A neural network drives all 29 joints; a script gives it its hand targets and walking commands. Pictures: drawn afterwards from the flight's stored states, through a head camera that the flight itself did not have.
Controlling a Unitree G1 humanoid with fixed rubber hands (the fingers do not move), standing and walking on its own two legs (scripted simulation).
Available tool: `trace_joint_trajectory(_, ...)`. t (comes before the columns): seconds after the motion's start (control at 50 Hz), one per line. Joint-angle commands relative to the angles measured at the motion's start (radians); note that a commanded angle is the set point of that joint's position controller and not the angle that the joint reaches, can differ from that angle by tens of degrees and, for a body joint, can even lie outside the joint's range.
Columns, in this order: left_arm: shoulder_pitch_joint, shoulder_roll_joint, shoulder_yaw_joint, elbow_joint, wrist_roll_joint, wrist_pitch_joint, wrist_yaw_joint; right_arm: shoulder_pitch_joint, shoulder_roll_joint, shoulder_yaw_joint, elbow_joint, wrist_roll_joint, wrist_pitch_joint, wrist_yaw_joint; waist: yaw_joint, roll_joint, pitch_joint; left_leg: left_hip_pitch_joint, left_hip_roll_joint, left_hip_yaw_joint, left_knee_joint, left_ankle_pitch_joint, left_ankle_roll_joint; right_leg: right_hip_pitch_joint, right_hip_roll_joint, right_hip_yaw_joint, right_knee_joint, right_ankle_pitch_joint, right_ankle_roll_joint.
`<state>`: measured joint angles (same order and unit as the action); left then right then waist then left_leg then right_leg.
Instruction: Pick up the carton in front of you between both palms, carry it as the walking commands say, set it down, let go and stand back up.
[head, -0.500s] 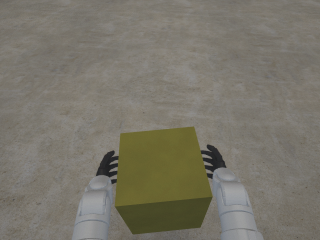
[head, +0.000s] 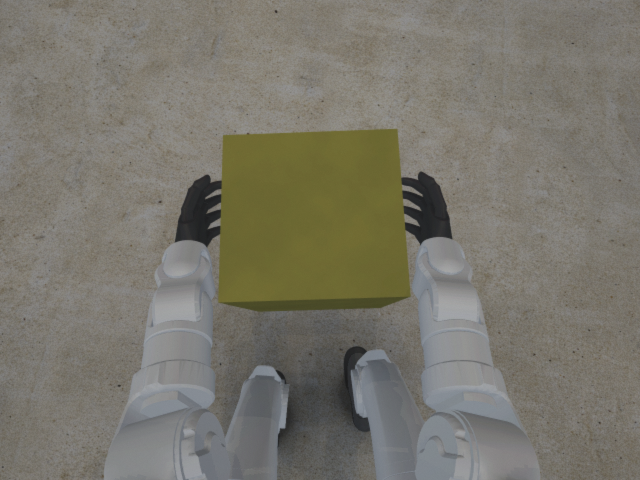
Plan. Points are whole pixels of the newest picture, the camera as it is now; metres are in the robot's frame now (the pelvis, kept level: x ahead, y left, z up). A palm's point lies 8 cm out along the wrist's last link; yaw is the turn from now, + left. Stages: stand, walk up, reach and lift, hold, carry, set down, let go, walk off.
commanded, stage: set down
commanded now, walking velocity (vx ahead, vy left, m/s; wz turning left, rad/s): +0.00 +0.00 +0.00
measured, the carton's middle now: (315, 236) +0.42 +0.00 -0.16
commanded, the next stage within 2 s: none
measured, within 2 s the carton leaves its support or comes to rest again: neither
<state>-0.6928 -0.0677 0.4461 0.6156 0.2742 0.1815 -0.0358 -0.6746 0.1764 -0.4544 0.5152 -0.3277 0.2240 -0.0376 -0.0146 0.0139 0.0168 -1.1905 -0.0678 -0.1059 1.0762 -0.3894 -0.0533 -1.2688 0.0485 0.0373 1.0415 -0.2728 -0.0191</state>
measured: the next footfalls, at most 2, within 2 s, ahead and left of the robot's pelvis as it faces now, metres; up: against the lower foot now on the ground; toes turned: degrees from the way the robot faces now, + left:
none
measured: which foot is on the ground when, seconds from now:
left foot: down 0.00-1.00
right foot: down 0.00-1.00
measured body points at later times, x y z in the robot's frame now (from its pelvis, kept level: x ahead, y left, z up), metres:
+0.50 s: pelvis +0.00 +0.03 -0.13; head +0.26 +0.00 +0.23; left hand +0.47 +0.14 -0.23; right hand +0.45 -0.16 -0.24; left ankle +0.05 +0.15 -0.64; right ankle +0.10 -0.10 -0.64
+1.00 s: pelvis -0.03 +0.02 -0.25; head +0.31 -0.02 +0.04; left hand +0.51 +0.11 -0.39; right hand +0.48 -0.19 -0.41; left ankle +0.05 +0.15 -0.64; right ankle +0.10 -0.10 -0.64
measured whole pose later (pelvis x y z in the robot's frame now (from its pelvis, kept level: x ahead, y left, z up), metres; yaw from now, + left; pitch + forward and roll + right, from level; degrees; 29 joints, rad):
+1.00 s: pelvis -0.03 +0.02 -0.25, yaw +3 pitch +45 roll +4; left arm -1.24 0.05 0.36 0.85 0.09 0.21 0.16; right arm -1.20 -0.17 -0.42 0.80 -0.13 0.25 -0.03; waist -0.06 0.07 0.07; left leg -2.18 -0.15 -0.02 1.99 -0.61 -0.06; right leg -2.28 0.05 0.08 1.94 -0.46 0.04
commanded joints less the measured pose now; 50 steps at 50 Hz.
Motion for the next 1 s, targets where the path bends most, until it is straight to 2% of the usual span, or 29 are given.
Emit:
trace_joint_trajectory(0.0, -0.482, -0.858, -0.596, 0.049, -0.147, -0.029, -0.228, -0.5, 0.872, 0.682, -0.037, 0.199, -0.041, 0.145, 0.009, -0.014, -1.101, -0.25, -0.11, 0.111, 0.065, 0.16, 0.047, 0.66, 0.067, 0.051, 0.13, 0.459, 0.082)
trace_joint_trajectory(0.02, -0.502, -0.883, -0.669, -0.007, -0.181, -0.023, -0.218, -0.551, 0.861, 0.752, -0.08, 0.246, -0.042, 0.144, 0.028, 0.013, -1.193, -0.174, -0.104, 0.12, 0.127, 0.205, 0.032, 0.62, 0.086, 0.027, 0.161, 0.362, 0.086)
trace_joint_trajectory(0.08, -0.58, -0.888, -0.673, -0.033, -0.225, 0.006, -0.208, -0.533, 0.826, 0.707, -0.059, 0.233, -0.006, 0.152, -0.052, -0.014, -1.191, -0.264, -0.116, 0.127, 0.179, 0.143, 0.024, 0.544, 0.08, 0.005, 0.203, 0.325, 0.064)
trace_joint_trajectory(0.18, -0.496, -0.903, -0.573, 0.089, -0.181, 0.055, -0.156, -0.588, 0.772, 0.7, 0.0, 0.251, 0.038, 0.194, 0.036, -0.041, -1.12, -0.312, -0.116, 0.139, 0.225, 0.113, 0.023, 0.293, 0.09, -0.031, 0.279, 0.195, 0.079)
trace_joint_trajectory(0.24, -0.59, -0.893, -0.531, 0.094, -0.161, 0.049, -0.148, -0.672, 0.796, 0.654, 0.07, 0.238, 0.029, 0.188, 0.005, -0.096, -1.118, -0.34, -0.119, 0.123, 0.287, 0.065, 0.034, 0.187, 0.101, -0.052, 0.318, 0.1, 0.08)
trace_joint_trajectory(0.26, -0.681, -0.952, -0.58, 0.05, -0.197, 0.049, -0.132, -0.707, 0.756, 0.633, 0.033, 0.245, 0.017, 0.188, -0.061, -0.032, -1.096, -0.355, -0.131, 0.128, 0.311, 0.041, 0.025, 0.163, 0.104, -0.049, 0.332, 0.09, 0.058)
trace_joint_trajectory(0.28, -0.614, -0.857, -0.526, 0.091, -0.161, 0.054, -0.131, -0.703, 0.757, 0.598, 0.107, 0.231, 0.033, 0.189, 0.016, -0.097, -1.104, -0.307, -0.13, 0.131, 0.288, 0.08, 0.026, 0.1, 0.108, -0.085, 0.354, 0.109, 0.09)
trace_joint_trajectory(0.3, -0.64, -0.874, -0.508, 0.107, -0.189, 0.053, -0.13, -0.671, 0.762, 0.599, 0.12, 0.231, 0.034, 0.186, -0.039, -0.105, -1.103, -0.349, -0.13, 0.137, 0.303, 0.035, 0.027, 0.15, 0.106, -0.084, 0.346, 0.101, 0.079)
trace_joint_trajectory(0.32, -0.635, -0.895, -0.509, 0.145, -0.16, 0.059, -0.113, -0.644, 0.726, 0.515, 0.14, 0.193, 0.021, 0.187, -0.033, -0.006, -1.068, -0.34, -0.138, 0.121, 0.322, 0.09, 0.024, 0.033, 0.093, -0.05, 0.382, 0.125, 0.065)
trace_joint_trajectory(0.34, -0.665, -0.871, -0.49, 0.143, -0.15, 0.054, -0.113, -0.669, 0.696, 0.536, 0.14, 0.18, 0.022, 0.189, -0.071, -0.073, -1.082, -0.355, -0.131, 0.127, 0.351, 0.085, 0.015, 0.041, 0.103, -0.063, 0.37, 0.114, 0.063)
trace_joint_trajectory(0.36, -0.684, -0.935, -0.534, 0.136, -0.181, 0.048, -0.109, -0.694, 0.703, 0.53, 0.111, 0.189, 0.008, 0.195, -0.055, 0.022, -1.106, -0.37, -0.139, 0.126, 0.366, 0.096, 0.006, 0.058, 0.093, -0.05, 0.408, 0.135, 0.049)
trace_joint_trajectory(0.4, -0.768, -0.847, -0.518, 0.11, -0.187, 0.039, -0.08, -0.672, 0.657, 0.475, 0.212, 0.166, 0.005, 0.204, -0.118, 0.004, -1.049, -0.375, -0.128, 0.102, 0.382, 0.055, 0.002, -0.096, 0.105, -0.092, 0.471, 0.11, 0.051)
trace_joint_trajectory(0.42, -0.787, -0.857, -0.563, 0.07, -0.215, 0.024, -0.068, -0.716, 0.691, 0.474, 0.199, 0.231, -0.004, 0.203, -0.03, 0.086, -1.101, -0.325, -0.138, 0.125, 0.382, 0.119, -0.01, -0.057, 0.096, -0.069, 0.478, 0.116, 0.038)
trace_joint_trajectory(0.44, -0.827, -0.908, -0.556, 0.091, -0.233, 0.014, -0.051, -0.708, 0.625, 0.421, 0.275, 0.16, 0.0, 0.216, -0.179, 0.04, -1.05, -0.384, -0.136, 0.096, 0.403, 0.043, -0.008, -0.093, 0.104, -0.082, 0.49, 0.077, 0.027)
trace_joint_trajectory(0.46, -0.769, -0.856, -0.497, 0.163, -0.186, 0.027, -0.044, -0.695, 0.63, 0.421, 0.246, 0.198, -0.007, 0.224, -0.121, 0.107, -1.058, -0.312, -0.12, 0.101, 0.394, 0.077, -0.006, -0.133, 0.092, -0.089, 0.501, 0.104, 0.027)
trace_joint_trajectory(0.5, -0.838, -0.869, -0.568, 0.057, -0.253, 0.002, -0.013, -0.772, 0.573, 0.475, 0.181, 0.237, -0.02, 0.232, -0.127, 0.151, -1.175, -0.304, -0.126, 0.11, 0.459, 0.133, -0.031, -0.127, 0.09, -0.083, 0.57, 0.146, 0.023)
trace_joint_trajectory(0.52, -0.867, -0.889, -0.575, 0.045, -0.249, -0.008, 0.005, -0.841, 0.571, 0.459, 0.175, 0.246, -0.032, 0.233, -0.074, 0.153, -1.173, -0.287, -0.137, 0.113, 0.481, 0.139, -0.033, -0.171, 0.088, -0.083, 0.59, 0.139, 0.029)
trace_joint_trajectory(0.54, -0.814, -0.886, -0.538, 0.142, -0.22, 0.008, 0.009, -0.789, 0.577, 0.446, 0.206, 0.231, -0.021, 0.237, -0.134, 0.155, -1.144, -0.295, -0.134, 0.115, 0.477, 0.122, -0.031, -0.17, 0.09, -0.091, 0.574, 0.151, 0.036)
trace_joint_trajectory(0.56, -0.798, -0.831, -0.485, 0.158, -0.182, -0.002, 0.013, -0.817, 0.57, 0.482, 0.214, 0.248, -0.022, 0.234, -0.07, 0.105, -1.087, -0.383, -0.145, 0.138, 0.477, 0.065, -0.017, -0.19, 0.087, -0.086, 0.575, 0.084, 0.035)
trace_joint_trajectory(0.58, -0.8, -0.829, -0.452, 0.176, -0.162, 0.001, 0.012, -0.888, 0.548, 0.45, 0.146, 0.233, -0.032, 0.227, -0.081, 0.038, -1.086, -0.41, -0.146, 0.117, 0.496, 0.065, -0.005, -0.218, 0.09, -0.113, 0.614, 0.085, 0.053)
trace_joint_trajectory(0.6, -0.84, -0.823, -0.483, 0.229, -0.186, 0.0, 0.014, -0.824, 0.559, 0.423, 0.225, 0.213, -0.023, 0.214, -0.143, 0.068, -1.04, -0.467, -0.145, 0.137, 0.546, -0.012, -0.008, -0.153, 0.077, -0.087, 0.597, 0.071, 0.052)
trace_joint_trajectory(0.62, -0.851, -0.77, -0.469, 0.171, -0.162, -0.001, 0.017, -0.906, 0.523, 0.438, 0.207, 0.228, -0.015, 0.223, -0.076, 0.008, -1.014, -0.511, -0.138, 0.121, 0.531, 0.059, 0.003, -0.209, 0.081, -0.085, 0.621, 0.119, 0.071)
trace_joint_trajectory(0.66, -0.956, -0.771, -0.537, 0.12, -0.211, -0.001, 0.027, -0.918, 0.546, 0.445, 0.163, 0.281, -0.025, 0.227, -0.087, 0.068, -1.22, -0.407, -0.155, 0.162, 0.578, 0.08, -0.008, -0.151, 0.082, -0.107, 0.669, 0.154, 0.076)
trace_joint_trajectory(0.74, -1.062, -0.738, -0.592, 0.019, -0.29, -0.022, 0.039, -1.029, 0.518, 0.511, 0.11, 0.333, -0.032, 0.207, -0.094, -0.002, -1.305, -0.427, -0.152, 0.151, 0.657, 0.098, 0.003, -0.117, 0.083, -0.103, 0.726, 0.171, 0.084)
trace_joint_trajectory(0.84, -1.082, -0.784, -0.527, 0.141, -0.293, 0.005, 0.027, -1.049, 0.462, 0.474, 0.214, 0.297, -0.009, 0.207, -0.132, 0.038, -1.168, -0.516, -0.142, 0.178, 0.717, -0.002, -0.008, -0.192, 0.06, -0.106, 0.763, 0.063, 0.064)
trace_joint_trajectory(0.88, -1.03, -0.744, -0.441, 0.252, -0.208, 0.018, 0.005, -1.11, 0.464, 0.463, 0.214, 0.27, 0.0, 0.225, -0.083, -0.045, -1.042, -0.595, -0.146, 0.177, 0.697, -0.042, 0.019, -0.256, 0.058, -0.108, 0.75, 0.02, 0.076)
trace_joint_trajectory(0.92, -1.151, -0.693, -0.52, 0.171, -0.279, 0.018, -0.006, -1.082, 0.46, 0.417, 0.248, 0.27, 0.008, 0.231, -0.166, -0.044, -1.072, -0.605, -0.142, 0.174, 0.748, -0.046, 0.012, -0.216, 0.063, -0.129, 0.795, 0.068, 0.081)
trace_joint_trajectory(0.96, -1.168, -0.685, -0.471, 0.207, -0.259, 0.023, -0.014, -1.166, 0.451, 0.481, 0.211, 0.28, 0.017, 0.228, -0.094, -0.029, -1.08, -0.664, -0.155, 0.218, 0.78, -0.024, 0.014, -0.165, 0.051, -0.074, 0.783, 0.059, 0.066)
trace_joint_trajectory(0.98, -1.191, -0.685, -0.493, 0.169, -0.306, 0.021, -0.027, -1.202, 0.423, 0.492, 0.14, 0.282, 0.004, 0.229, -0.173, -0.078, -1.055, -0.694, -0.155, 0.18, 0.791, -0.06, 0.029, -0.158, 0.055, -0.108, 0.824, 0.083, 0.068)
